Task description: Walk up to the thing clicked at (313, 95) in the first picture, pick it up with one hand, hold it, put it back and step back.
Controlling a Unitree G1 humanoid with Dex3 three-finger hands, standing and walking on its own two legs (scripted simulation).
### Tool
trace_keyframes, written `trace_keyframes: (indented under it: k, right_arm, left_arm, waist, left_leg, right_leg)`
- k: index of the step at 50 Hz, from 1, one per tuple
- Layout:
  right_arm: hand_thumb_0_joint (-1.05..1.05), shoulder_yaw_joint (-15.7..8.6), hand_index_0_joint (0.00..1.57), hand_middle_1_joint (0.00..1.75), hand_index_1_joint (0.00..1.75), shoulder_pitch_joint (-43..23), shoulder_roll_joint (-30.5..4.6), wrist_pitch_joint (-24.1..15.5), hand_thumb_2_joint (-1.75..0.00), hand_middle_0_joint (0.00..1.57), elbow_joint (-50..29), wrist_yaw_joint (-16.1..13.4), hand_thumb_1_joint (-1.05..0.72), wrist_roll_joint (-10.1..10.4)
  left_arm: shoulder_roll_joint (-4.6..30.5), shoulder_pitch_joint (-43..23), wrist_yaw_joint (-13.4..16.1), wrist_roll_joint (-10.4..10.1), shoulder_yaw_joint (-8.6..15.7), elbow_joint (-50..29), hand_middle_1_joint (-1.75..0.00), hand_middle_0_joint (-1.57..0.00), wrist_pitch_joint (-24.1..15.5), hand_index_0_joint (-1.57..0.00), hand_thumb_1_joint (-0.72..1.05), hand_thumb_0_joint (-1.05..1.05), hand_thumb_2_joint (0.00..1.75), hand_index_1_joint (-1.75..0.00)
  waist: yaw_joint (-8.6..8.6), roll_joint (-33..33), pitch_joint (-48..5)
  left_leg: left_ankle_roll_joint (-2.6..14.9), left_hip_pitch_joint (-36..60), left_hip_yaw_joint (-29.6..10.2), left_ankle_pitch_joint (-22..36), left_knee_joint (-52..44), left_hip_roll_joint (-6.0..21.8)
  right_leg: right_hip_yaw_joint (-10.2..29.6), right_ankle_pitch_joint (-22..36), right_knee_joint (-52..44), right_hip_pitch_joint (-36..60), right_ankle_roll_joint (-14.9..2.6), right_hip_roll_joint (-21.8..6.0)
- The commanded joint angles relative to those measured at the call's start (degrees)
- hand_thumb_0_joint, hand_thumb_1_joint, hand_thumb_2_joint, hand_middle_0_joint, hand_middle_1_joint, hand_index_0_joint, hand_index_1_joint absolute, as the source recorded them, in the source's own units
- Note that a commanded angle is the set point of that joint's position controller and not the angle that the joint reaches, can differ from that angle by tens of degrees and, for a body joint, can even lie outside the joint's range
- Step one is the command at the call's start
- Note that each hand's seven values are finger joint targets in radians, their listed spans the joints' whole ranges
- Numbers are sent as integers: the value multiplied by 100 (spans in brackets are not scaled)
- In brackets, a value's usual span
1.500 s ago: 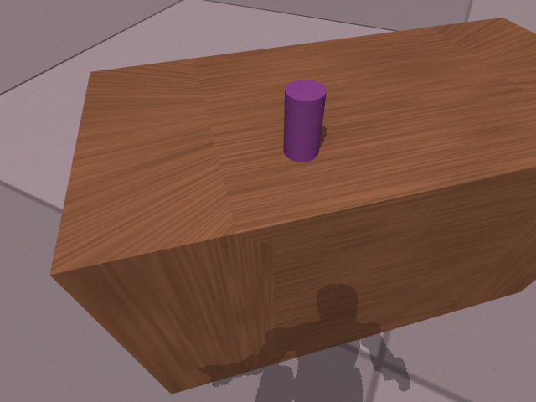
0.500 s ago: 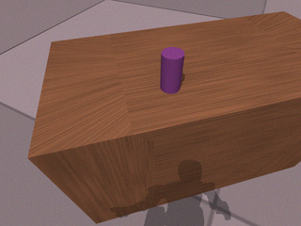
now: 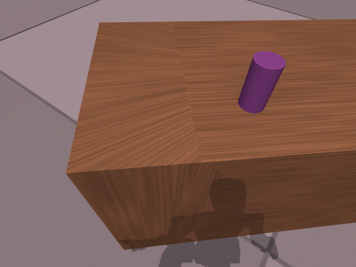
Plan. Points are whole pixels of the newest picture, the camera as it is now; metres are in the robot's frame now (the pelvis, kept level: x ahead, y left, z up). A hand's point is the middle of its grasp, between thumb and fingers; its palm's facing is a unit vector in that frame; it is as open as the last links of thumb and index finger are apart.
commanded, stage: walk up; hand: right
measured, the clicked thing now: (259, 84) +0.54 -0.18 +0.11
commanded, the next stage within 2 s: stand in 1.96 s
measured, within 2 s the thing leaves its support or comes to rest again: neither
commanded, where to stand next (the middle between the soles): +0.03 -0.03 m, yaw +7 degrees
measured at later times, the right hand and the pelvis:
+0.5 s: hand out of the picture +0.16 -0.29 -0.15, palm faces -0.12 +0.92 -0.38, open 7.4 cm; pelvis +0.02 -0.03 +0.00, yaw +6 degrees
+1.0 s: hand out of the picture +0.14 -0.27 -0.14, palm faces -0.17 +0.93 -0.33, open 7.4 cm; pelvis +0.00 -0.04 +0.01, yaw +8 degrees
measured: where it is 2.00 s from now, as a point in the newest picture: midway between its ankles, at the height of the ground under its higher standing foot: outside the picture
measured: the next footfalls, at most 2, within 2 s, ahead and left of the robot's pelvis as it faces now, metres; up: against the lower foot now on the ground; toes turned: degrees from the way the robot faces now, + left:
right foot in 0.32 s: +0.07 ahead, -0.16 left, +0.00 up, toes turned +6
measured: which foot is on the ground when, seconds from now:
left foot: down 0.00-1.00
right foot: up 0.00-0.30, down 0.32-1.00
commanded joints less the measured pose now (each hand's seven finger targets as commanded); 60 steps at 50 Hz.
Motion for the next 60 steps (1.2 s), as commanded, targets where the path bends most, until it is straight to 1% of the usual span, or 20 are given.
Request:
trace_keyframes:
  k: [1, 5, 11, 13, 15, 17, 18, 19, 24, 27, 28, 29, 30, 31, 33, 35, 36, 38, 41, 60]
  right_arm:
    - [0, -312, 20, 30, 30, -208, -1531, -220, -90, 20, -617, -279, -90, 65]
    - [0, -275, 20, 30, 30, 322, -1479, -269, -90, 20, -522, -368, -90, 160]
    - [0, -224, 20, 30, 30, -93, -1530, -214, -90, 20, -785, -428, -90, 182]
    - [0, -193, 20, 30, 30, -268, -1504, -162, -90, 20, -857, -415, -90, 208]
    - [0, -144, 20, 30, 30, -419, -1385, -74, -90, 20, -880, -385, -90, 293]
    - [0, -61, 20, 30, 30, -451, -1087, -40, -90, 20, -949, -368, -90, 375]
    - [0, -73, 20, 30, 30, -326, -1059, 9, -90, 20, -899, -398, -90, 349]
    - [0, -123, 20, 30, 30, -255, -1154, 43, -90, 20, -805, -410, -90, 294]
    - [0, -64, 20, 30, 30, -273, -983, -43, -90, 20, -691, -240, -90, 313]
    - [0, -83, 20, 30, 30, -88, -974, -145, -90, 20, -494, -251, -90, 207]
    - [0, -123, 20, 30, 30, -152, -1072, -179, -90, 20, -488, -275, -90, 159]
    - [0, -164, 20, 30, 30, -235, -1342, -232, -90, 20, -554, -292, -90, 90]
    - [0, -148, 20, 30, 30, -535, -1532, -264, -90, 20, -618, -290, -90, 97]
    - [0, -189, 20, 30, 30, -689, -1786, -259, -90, 20, -594, -276, -90, 180]
    - [0, -68, 20, 30, 30, -988, -1443, -228, -90, 20, -565, -268, -90, 181]
    - [0, 5, 20, 30, 30, -1079, -1229, -188, -90, 20, -589, -270, -90, 249]
    - [0, 28, 20, 30, 30, -1017, -1123, -159, -90, 20, -525, -259, -90, 303]
    - [0, 62, 20, 30, 30, -738, -1026, -91, -90, 20, -326, -229, -90, 302]
    - [0, 42, 20, 30, 30, -1109, -1192, -90, -90, 20, -189, -182, -90, 210]
    - [0, 137, 20, 30, 30, -1209, -1078, -108, -90, 20, 400, -123, -90, 198]
  left_arm:
    - [958, 206, 20, -48, 219, -332, -30, -20, -51, -20, 90, 0, 90, -30]
    - [880, -20, 58, 10, 227, -405, -30, -20, -12, -20, 90, 0, 90, -30]
    - [789, 37, 79, -23, 202, -458, -30, -20, -6, -20, 90, 0, 90, -30]
    - [786, 127, 78, -27, 216, -443, -30, -20, -54, -20, 90, 0, 90, -30]
    - [857, 263, 95, 2, 247, -383, -30, -20, -140, -20, 90, 0, 90, -30]
    - [1332, 5, 124, 36, 334, -533, -30, -20, -228, -20, 90, 0, 90, -30]
    - [1462, -309, 99, -8, 306, -666, -30, -20, -228, -20, 90, 0, 90, -30]
    - [1471, -489, 73, 29, 299, -731, -30, -20, -240, -20, 90, 0, 90, -30]
    - [1151, -427, 136, 88, 225, -695, -30, -20, -301, -20, 90, 0, 90, -30]
    - [1124, -487, 104, -31, 168, -763, -30, -20, -225, -20, 90, 0, 90, -30]
    - [957, -481, 88, -76, 112, -804, -30, -20, -208, -20, 90, 0, 90, -30]
    - [693, -383, 70, -111, 32, -862, -30, -20, -193, -20, 90, 0, 90, -30]
    - [545, -337, 71, -137, 3, -810, -30, -20, -142, -20, 90, 0, 90, -30]
    - [859, -414, 123, -105, 82, -655, -30, -20, -105, -20, 90, 0, 90, -30]
    - [824, -434, 85, -92, 76, -546, -30, -20, -187, -20, 90, 0, 90, -30]
    - [969, -150, 87, -91, 104, -352, -30, -20, -314, -20, 90, 0, 90, -30]
    - [1064, -178, 109, -84, 108, -301, -30, -20, -348, -20, 90, 0, 90, -30]
    - [1131, -608, 87, -83, 70, -335, -30, -20, -351, -20, 90, 0, 90, -30]
    - [911, -768, 46, -90, -38, -216, -30, -20, -299, -20, 90, 0, 90, -30]
    - [873, -739, 18, -47, 10, 467, -30, -20, -381, -20, 90, 0, 90, -30]
  waist:
    - [130, 870, -657]
    - [-47, 759, -917]
    - [20, 1032, -974]
    - [96, 937, -1016]
    - [222, 706, -1068]
    - [122, -226, -947]
    - [46, -757, -945]
    - [48, -1064, -761]
    - [80, -972, -648]
    - [-30, -646, -1054]
    - [-28, -477, -1192]
    - [44, 258, -1332]
    - [202, 742, -1172]
    - [41, 1149, -1035]
    - [200, 976, -922]
    - [276, 784, -1177]
    - [213, 577, -1192]
    - [-38, 440, -1145]
    - [69, 419, -523]
    - [83, 344, -666]
  left_leg:
    - [918, 847, -2285, 363, -1568, 1559]
    - [960, 1320, -1867, 3065, -975, 1560]
    - [1061, 705, -1518, 3833, -524, 1528]
    - [869, 427, -1328, 3382, -213, 1301]
    - [469, 128, -1147, 2684, 285, 911]
    - [30, -384, -510, 1135, 1271, -20]
    - [-26, -325, -172, -1266, 1620, -244]
    - [-49, -151, -289, -2367, 2195, -162]
    - [-41, -394, -133, -1260, 920, -28]
    - [-52, 728, -9, 567, -985, 9]
    - [95, 1205, -447, 1271, -1072, 281]
    - [326, 1640, -1517, 2207, -1087, 1060]
    - [819, 1455, -2337, 2527, -1048, 1852]
    - [1277, 655, -2426, 2378, -975, 2107]
    - [863, 695, -1373, 2543, -689, 1439]
    - [253, 698, -626, 2677, -52, 787]
    - [72, 571, -499, 2302, 61, 548]
    - [5, 698, -536, 794, -490, 427]
    - [112, 602, -914, 332, -1080, 724]
    - [-35, 691, -838, 347, -1760, 759]
  right_leg:
    - [556, -44, 713, -919, -162, -134]
    - [432, 144, 305, -878, -17, -46]
    - [157, 495, -232, -256, -52, 58]
    - [39, 870, -968, 144, -139, 166]
    - [132, 2207, -1945, 732, -299, 112]
    - [1228, 3706, -2266, 714, -840, -1011]
    - [1681, 4119, -2348, 315, -1418, -1734]
    - [1992, 4342, -2351, -180, -1684, -1995]
    - [759, 4681, -1696, 614, -1008, -986]
    - [393, 4236, -993, 524, -617, -731]
    - [346, 3779, -764, 226, -409, -609]
    - [259, 2660, -473, -405, -168, -291]
    - [112, 352, -487, -758, -49, 128]
    - [319, -354, -229, -141, -70, -24]
    - [209, 366, -1135, 130, -162, -11]
    - [318, 3123, -1914, 688, -250, -221]
    - [504, 3801, -2089, 914, -353, -408]
    - [746, 2752, -2211, 559, -489, -711]
    - [395, 1586, -2460, 116, -217, -272]
    - [328, 1760, -3171, 751, -110, -338]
